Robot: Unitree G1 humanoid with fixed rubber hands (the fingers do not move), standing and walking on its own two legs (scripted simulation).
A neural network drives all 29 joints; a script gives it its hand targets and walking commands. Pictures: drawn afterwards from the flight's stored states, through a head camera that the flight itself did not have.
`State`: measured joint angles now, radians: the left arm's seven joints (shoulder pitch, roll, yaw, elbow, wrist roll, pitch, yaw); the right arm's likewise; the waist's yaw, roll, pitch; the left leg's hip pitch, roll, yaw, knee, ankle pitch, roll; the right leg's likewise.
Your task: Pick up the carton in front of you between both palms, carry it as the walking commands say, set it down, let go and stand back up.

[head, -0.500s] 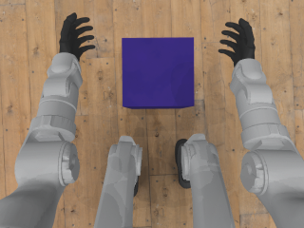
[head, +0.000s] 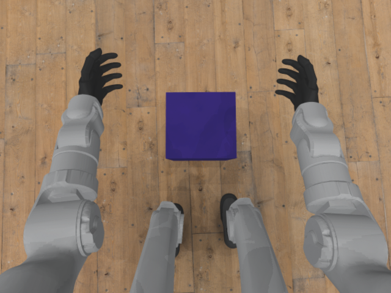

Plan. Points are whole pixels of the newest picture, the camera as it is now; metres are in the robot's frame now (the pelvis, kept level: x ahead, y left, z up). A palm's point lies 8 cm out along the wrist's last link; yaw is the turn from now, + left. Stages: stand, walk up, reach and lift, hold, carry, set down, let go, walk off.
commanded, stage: let go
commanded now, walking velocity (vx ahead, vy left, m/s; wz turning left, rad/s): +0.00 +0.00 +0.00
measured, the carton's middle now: (200, 131) +0.47 +0.00 -0.49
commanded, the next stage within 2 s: stand in 1.24 s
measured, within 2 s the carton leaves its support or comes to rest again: neither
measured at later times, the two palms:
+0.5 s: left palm (41, 168) +0.34 +0.23 +0.02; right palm (376, 171) +0.33 -0.22 +0.02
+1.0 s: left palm out of the picture +0.25 +0.22 +0.10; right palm out of the picture +0.25 -0.24 +0.10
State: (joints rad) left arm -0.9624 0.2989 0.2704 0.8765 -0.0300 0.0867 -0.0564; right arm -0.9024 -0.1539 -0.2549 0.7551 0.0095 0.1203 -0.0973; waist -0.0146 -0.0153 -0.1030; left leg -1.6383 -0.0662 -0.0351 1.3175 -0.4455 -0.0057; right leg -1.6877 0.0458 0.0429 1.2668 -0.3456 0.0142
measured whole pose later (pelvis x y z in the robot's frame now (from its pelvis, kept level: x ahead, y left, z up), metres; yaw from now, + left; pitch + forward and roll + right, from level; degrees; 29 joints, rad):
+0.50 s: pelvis +0.06 +0.00 +0.12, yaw +0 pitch +25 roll +0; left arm -0.20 0.19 0.16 0.61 0.01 -0.01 -0.06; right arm -0.14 -0.17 -0.10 0.53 -0.05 0.02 0.01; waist 0.00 0.00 -0.07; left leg -0.88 -0.05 -0.07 0.79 -0.36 0.00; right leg -0.92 0.04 0.04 0.76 -0.28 0.00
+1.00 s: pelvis +0.09 -0.01 +0.16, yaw +0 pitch -2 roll +0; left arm 0.22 0.19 0.06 0.44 0.01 0.09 -0.08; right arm 0.23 -0.21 -0.04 0.41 -0.01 0.10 0.07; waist -0.01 0.01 0.07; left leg -0.13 -0.03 -0.08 0.44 -0.29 0.00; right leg -0.18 0.04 0.04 0.43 -0.22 -0.01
